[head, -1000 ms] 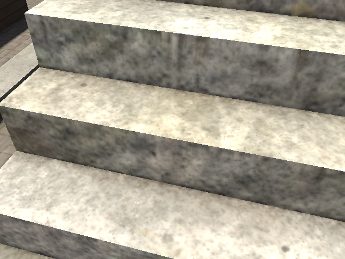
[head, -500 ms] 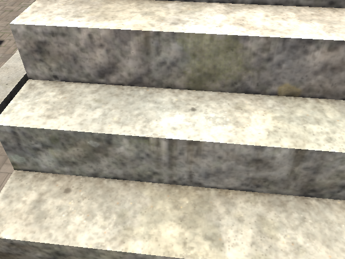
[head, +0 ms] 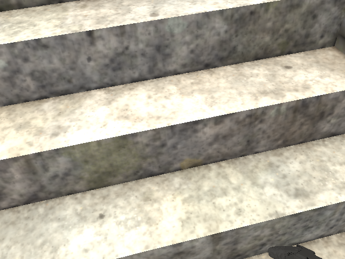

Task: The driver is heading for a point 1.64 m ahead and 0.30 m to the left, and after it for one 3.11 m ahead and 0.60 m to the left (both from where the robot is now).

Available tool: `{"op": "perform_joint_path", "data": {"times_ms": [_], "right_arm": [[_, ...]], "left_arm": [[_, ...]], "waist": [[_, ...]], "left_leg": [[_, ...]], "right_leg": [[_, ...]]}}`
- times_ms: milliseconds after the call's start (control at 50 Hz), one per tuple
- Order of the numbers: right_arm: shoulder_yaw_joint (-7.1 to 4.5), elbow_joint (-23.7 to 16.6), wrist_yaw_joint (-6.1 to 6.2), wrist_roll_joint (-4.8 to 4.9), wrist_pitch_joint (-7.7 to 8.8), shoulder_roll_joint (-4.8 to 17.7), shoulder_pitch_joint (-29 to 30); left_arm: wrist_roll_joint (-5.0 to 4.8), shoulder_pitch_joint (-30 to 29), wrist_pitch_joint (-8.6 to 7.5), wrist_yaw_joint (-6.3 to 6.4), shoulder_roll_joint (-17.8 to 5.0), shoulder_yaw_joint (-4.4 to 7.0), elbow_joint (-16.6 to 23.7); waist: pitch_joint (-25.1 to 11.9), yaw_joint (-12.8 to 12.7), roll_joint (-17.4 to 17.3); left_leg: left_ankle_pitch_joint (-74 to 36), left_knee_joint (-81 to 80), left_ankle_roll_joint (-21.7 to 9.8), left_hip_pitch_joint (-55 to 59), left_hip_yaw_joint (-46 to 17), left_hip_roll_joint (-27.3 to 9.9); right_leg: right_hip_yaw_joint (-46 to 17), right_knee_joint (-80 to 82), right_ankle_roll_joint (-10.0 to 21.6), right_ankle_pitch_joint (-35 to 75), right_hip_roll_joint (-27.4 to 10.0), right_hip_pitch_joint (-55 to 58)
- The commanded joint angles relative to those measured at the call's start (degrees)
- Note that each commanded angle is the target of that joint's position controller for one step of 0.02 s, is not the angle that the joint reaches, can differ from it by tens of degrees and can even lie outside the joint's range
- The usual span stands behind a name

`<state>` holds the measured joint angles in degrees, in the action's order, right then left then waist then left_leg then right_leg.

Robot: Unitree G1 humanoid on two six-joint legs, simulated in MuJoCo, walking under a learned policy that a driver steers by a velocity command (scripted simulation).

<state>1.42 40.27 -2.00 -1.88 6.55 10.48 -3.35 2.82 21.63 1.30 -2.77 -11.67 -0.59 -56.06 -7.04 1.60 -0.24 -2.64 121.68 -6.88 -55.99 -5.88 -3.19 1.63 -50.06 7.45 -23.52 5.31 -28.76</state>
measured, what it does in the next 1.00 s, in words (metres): climbs, turning left: left foot 0.20 m higher, then right foot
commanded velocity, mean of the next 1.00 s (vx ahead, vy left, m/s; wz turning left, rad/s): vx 0.07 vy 0.00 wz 0.20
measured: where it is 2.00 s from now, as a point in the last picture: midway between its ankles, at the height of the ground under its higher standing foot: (108, 206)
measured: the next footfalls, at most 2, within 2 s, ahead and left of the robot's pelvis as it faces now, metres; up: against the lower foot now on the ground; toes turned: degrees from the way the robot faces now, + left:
left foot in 0.30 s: +0.28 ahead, +0.08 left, +0.20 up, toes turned -4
right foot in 0.84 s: +0.37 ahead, -0.15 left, +0.20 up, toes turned +13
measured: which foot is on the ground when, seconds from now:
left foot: up 0.00-0.28, down 0.30-0.84, up 0.86-1.00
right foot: down 0.00-0.34, up 0.36-0.82, down 0.84-1.00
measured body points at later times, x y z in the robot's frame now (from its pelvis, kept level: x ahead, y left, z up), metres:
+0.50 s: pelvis +0.18 +0.02 +0.17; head +0.15 +0.01 +0.62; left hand +0.37 +0.24 +0.09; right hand +0.24 -0.24 +0.04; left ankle +0.24 +0.09 -0.50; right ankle +0.09 -0.12 -0.34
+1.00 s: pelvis +0.27 -0.06 +0.22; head +0.28 -0.09 +0.67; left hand +0.32 +0.22 +0.14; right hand +0.52 -0.24 +0.13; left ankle +0.18 +0.06 -0.31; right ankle +0.33 -0.15 -0.50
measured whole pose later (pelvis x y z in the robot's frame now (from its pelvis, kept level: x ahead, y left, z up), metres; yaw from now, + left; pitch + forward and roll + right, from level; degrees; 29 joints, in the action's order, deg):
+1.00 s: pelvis +0.27 -0.06 +0.22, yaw +17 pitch +2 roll -1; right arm -1.8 36.2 1.6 0.5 -1.0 13.5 -8.5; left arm 2.9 14.9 2.2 4.8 -11.8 0.7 -36.3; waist -4.1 -1.7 -4.0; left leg 18.4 98.8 5.3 -42.2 -6.4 4.2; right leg 5.0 -37.4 3.0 -16.9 -0.4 -23.2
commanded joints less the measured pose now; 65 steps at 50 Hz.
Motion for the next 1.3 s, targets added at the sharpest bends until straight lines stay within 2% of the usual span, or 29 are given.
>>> {"op": "perform_joint_path", "data": {"times_ms": [20, 100, 160, 220, 260, 280, 320, 340, 360, 380, 400, 420, 440, 480, 560, 640, 680, 720, 760, 820, 840, 860, 880, 900, 940, 980, 1060, 1160, 1300], "right_arm": [[2.86, -2.8, 1.43, 0.16, -0.22, -4.2, -3.7], [4.11, -5.4, 2.18, 0.43, -0.64, -8.0, 1.4], [5.24, -9.8, 3.23, 0.83, -0.50, -9.1, 14.1], [5.85, -10.3, 3.13, 1.91, -1.37, -10.8, 15.0], [4.23, -9.9, 3.44, 1.51, -2.51, -7.5, 11.8], [2.60, -6.7, 2.12, 2.26, -2.94, -4.1, 7.2], [0.39, -0.5, -0.33, 0.72, -3.02, 2.8, -6.6], [-0.62, 1.7, -0.66, -0.48, -4.14, 4.7, -10.6], [-1.31, 2.6, 0.60, -0.46, -6.46, 4.7, -10.3], [-1.49, 3.7, 2.49, -1.54, -8.44, 4.2, -9.6], [-0.99, 3.1, 4.39, -4.22, -8.27, 3.2, -7.0], [-0.50, 4.6, 5.32, -2.12, -7.48, 0.5, -5.8], [-0.72, 5.5, 5.29, 0.85, -6.72, -1.3, -4.9], [-0.99, 4.7, 4.17, 1.55, -6.21, -2.1, -1.8], [-0.59, 2.7, 3.13, 0.53, -6.31, -0.6, -4.3], [-2.20, -1.9, 5.64, -0.24, -8.12, 4.3, -8.5], [-2.78, -4.3, 6.71, -0.15, -8.89, 5.4, -10.1], [-3.64, -7.0, 7.56, 1.27, -10.68, 6.4, -9.7], [-4.41, -8.7, 7.03, 0.33, -11.19, 7.5, -7.7], [-3.48, -8.0, 5.66, 0.82, -8.27, 4.0, -4.3], [-2.99, -7.2, 4.81, 1.35, -7.35, 0.8, -4.6], [-2.60, -7.0, 4.16, 2.17, -6.21, -0.8, -7.2], [-3.98, -5.7, 3.48, 2.62, -5.70, 3.5, -11.4], [-4.73, -5.5, 3.62, 2.89, -6.42, 5.6, -7.8], [-3.07, -8.6, 4.08, 2.56, -7.60, 2.4, -3.5], [-2.37, -10.0, 3.18, 2.54, -6.33, 3.4, -2.5], [-0.26, -8.9, 2.64, 2.50, -3.98, 0.0, -0.4], [0.88, -6.4, 2.72, 3.08, -2.92, -3.0, -0.9], [3.60, -10.7, 2.06, 3.94, -3.51, -8.2, 7.0]], "left_arm": [[0.92, -12.5, -1.59, -0.21, 1.3, -0.36, 6.7], [0.59, -2.2, -0.39, 1.53, -1.5, 0.67, 4.9], [-0.32, 3.3, 0.73, 4.47, 0.4, 0.29, 3.7], [-0.07, 0.8, 1.46, 8.06, 0.5, -0.48, 4.9], [-2.52, 0.2, 1.41, 8.53, -6.3, 1.20, 5.0], [-2.15, 4.1, 0.57, 7.60, -7.4, 1.34, 2.1], [-1.87, -3.4, -1.15, 7.18, -10.8, 1.76, 3.6], [-1.33, -4.7, -1.98, 6.82, -11.9, 2.56, 6.2], [-1.50, -8.9, -1.89, 6.12, -10.6, 2.36, 8.7], [-1.27, -13.8, -1.46, 5.32, -6.9, 1.61, 11.4], [-1.99, -17.4, -1.77, 3.40, -4.2, 1.39, 13.5], [-1.91, -13.7, -2.21, 1.42, -0.1, 0.33, 15.5], [-1.17, -10.7, -3.28, 0.22, 1.2, 0.17, 15.9], [-0.96, -8.8, -4.19, 0.40, 3.1, -0.86, 16.9], [-1.27, -9.8, -3.81, 1.94, 2.2, -1.71, 19.5], [-0.98, -17.4, -3.42, 3.58, 0.3, -1.42, 24.1], [-2.07, -19.3, -2.71, 3.98, -0.3, -1.14, 25.7], [-2.56, -22.8, -2.20, 4.43, 2.9, -2.81, 27.6], [-4.25, -19.5, -0.93, 4.57, 1.2, -1.49, 24.5], [-4.27, -9.7, -0.28, 5.95, -3.2, 2.12, 19.7], [-2.73, -7.3, -0.54, 5.96, -5.8, 3.04, 18.8], [0.55, -4.2, 0.07, 6.25, -8.0, 3.51, 20.7], [2.32, -6.9, -0.71, 6.43, -8.3, 3.50, 23.7], [1.53, -10.8, -0.81, 6.40, -4.3, 2.47, 25.7], [0.35, -10.6, 1.14, 7.96, -5.4, 2.29, 23.9], [-0.11, -6.3, 0.44, 8.15, -6.1, 2.57, 23.6], [0.42, 2.7, -2.66, 7.27, -5.9, 3.81, 18.8], [-0.83, 7.1, -4.50, 4.10, -3.2, 3.61, 11.3], [-0.19, 10.8, -4.79, 4.08, -0.6, 2.27, 3.9]], "waist": [[6.0, 5.9, 1.7], [4.0, 1.2, 5.5], [4.6, -3.9, 8.8], [-3.8, -1.8, 9.1], [-10.4, 1.6, 10.4], [-11.1, 1.5, 14.2], [-11.8, 6.3, 14.4], [-15.4, 5.6, 6.4], [-13.3, 5.8, -3.6], [-7.2, 6.4, -18.3], [-2.4, 4.5, -14.8], [4.0, 0.2, -8.6], [9.4, -4.1, -0.3], [10.6, -7.6, 6.0], [6.7, -6.5, -0.8], [0.0, -2.4, -7.8], [-2.5, -0.5, -9.3], [-1.5, 0.5, -10.2], [-1.7, 0.8, -11.5], [0.4, -2.9, -14.2], [-0.7, -3.3, -3.1], [-4.8, -3.2, 12.2], [-8.4, -1.9, 14.1], [-1.3, -2.1, 8.0], [2.7, -1.2, 8.0], [6.0, -2.6, 4.8], [6.1, -5.7, 4.4], [7.9, -5.1, 3.5], [11.1, -5.3, 6.6]], "left_leg": [[-1.7, 0.1, 1.3, -10.2, 5.3, 0.1], [1.9, 12.3, 3.5, -26.7, 7.3, 0.7], [1.2, -2.7, 6.9, -28.4, 12.6, 2.1], [6.0, -19.4, 6.6, -9.8, 15.9, 1.6], [27.6, -37.1, 2.0, 10.2, 14.5, 5.4], [37.5, -44.9, 1.0, 11.4, 21.2, 9.8], [31.7, -51.6, -2.7, 16.1, 11.4, 7.1], [26.5, -54.4, -5.2, 27.2, 1.5, 5.8], [32.6, -69.5, -6.3, 30.8, -10.0, 3.3], [30.7, -88.8, -13.2, 32.1, -32.2, -4.9], [32.6, -98.1, -16.0, 26.5, -48.8, -6.5], [36.0, -94.9, -13.1, 22.7, -41.3, -5.7], [35.8, -88.4, -9.2, 19.2, -27.9, -2.2], [32.1, -84.6, -5.2, 16.9, -16.7, 1.9], [19.3, -86.3, -6.6, 21.5, -13.5, 2.5], [3.7, -84.9, -8.0, 32.3, -17.7, 1.8], [8.3, -85.0, -9.4, 39.4, -24.2, -0.8], [12.3, -89.6, -6.2, 39.9, -23.0, 0.2], [10.9, -93.3, -5.2, 33.1, -18.9, -0.4], [6.2, -86.1, -3.0, 31.8, -19.8, -1.1], [17.9, -70.3, 0.7, 23.5, -12.0, 5.4], [35.3, -55.1, 5.3, 9.7, -6.4, 13.7], [39.1, -39.8, 10.0, 10.3, -4.7, 10.1], [35.7, -32.8, 12.6, 7.5, -4.4, 7.7], [23.7, -16.7, 13.7, 1.0, -2.6, 6.3], [17.3, -17.4, 12.8, -4.6, -1.7, 4.7], [9.1, -14.4, 10.6, -14.3, -3.0, 3.2], [8.0, 3.9, 7.2, -26.5, -3.6, 2.2], [8.5, 12.6, 6.4, -40.7, -3.0, -3.6]], "right_leg": [[-11.6, 19.7, -8.9, 26.5, -6.6, -2.3], [-17.4, 20.2, -9.1, 31.3, -8.6, 10.6], [-17.3, 26.6, -8.1, 32.3, -9.3, 12.1], [-12.4, 36.7, -4.6, 56.5, -13.3, 15.3], [-5.5, 34.4, -2.5, 95.7, -16.1, 22.7], [-4.0, 31.9, 0.0, 113.5, -17.1, 33.1], [-2.3, 20.8, 1.8, 142.4, -21.2, 42.1], [-2.4, 14.7, 0.3, 138.6, -20.4, 34.1], [-2.0, 7.4, -0.7, 114.1, -15.5, 26.0], [-3.5, -16.6, -4.6, 39.9, -4.1, 11.4], [-12.1, -49.9, -8.6, 15.0, 2.2, -0.2], [-15.3, -60.9, -7.3, 11.9, 1.6, -10.9], [-12.3, -58.6, -5.0, 14.8, -0.2, -14.7], [-10.0, -59.2, -3.8, 16.8, -3.1, -17.5], [-6.0, -59.1, -5.4, 24.4, -4.8, -21.6], [-4.4, -46.5, -10.6, 23.4, -5.5, -23.4], [-6.8, -43.5, -13.1, 20.6, -5.3, -27.0], [-2.8, -18.0, -13.9, 1.2, -4.6, -21.3], [4.7, -3.5, -13.6, -6.0, -0.5, -3.4], [-4.5, 19.4, -9.4, 12.4, -5.8, 11.4], [-11.5, 22.2, -6.7, 25.6, -12.3, 22.0], [-29.9, 26.3, 2.8, 45.6, -25.2, 32.6], [-41.3, 28.9, 10.7, 37.2, -33.0, 26.9], [-33.9, 27.5, 10.6, 29.0, -28.4, 22.4], [-22.9, 27.9, 7.0, 2.8, -20.2, 18.0], [-19.2, 31.5, 6.3, -8.3, -18.8, 18.4], [-18.7, 33.8, 6.8, -11.4, -21.2, 23.3], [-16.4, 35.3, 5.9, -10.1, -24.2, 22.9], [-12.3, 38.3, 4.2, -4.0, -27.7, 23.9]]}}
Keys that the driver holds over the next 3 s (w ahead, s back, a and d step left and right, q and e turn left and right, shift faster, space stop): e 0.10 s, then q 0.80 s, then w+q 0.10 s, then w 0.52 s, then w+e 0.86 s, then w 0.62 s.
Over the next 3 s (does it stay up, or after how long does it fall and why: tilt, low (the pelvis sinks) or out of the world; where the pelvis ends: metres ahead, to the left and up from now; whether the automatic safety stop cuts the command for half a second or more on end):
stays up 1.00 0.31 0.84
